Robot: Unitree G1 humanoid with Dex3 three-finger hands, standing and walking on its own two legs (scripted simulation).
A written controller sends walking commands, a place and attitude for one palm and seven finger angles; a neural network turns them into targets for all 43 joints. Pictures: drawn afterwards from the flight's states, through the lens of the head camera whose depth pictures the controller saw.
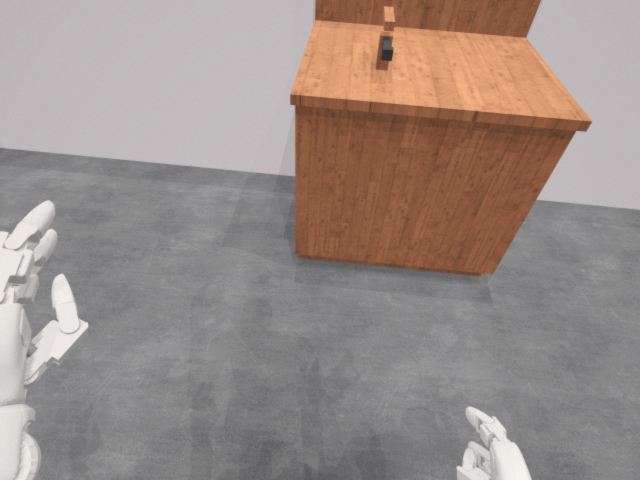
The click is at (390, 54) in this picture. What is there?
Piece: tap's lever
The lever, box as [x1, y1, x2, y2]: [381, 46, 392, 60]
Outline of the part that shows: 383,46 381,59 391,60 392,47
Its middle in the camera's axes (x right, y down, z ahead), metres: +0.18 -0.50 +1.04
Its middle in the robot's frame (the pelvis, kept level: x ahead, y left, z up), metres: +1.13 -0.10 +0.09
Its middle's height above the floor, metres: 0.86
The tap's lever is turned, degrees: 0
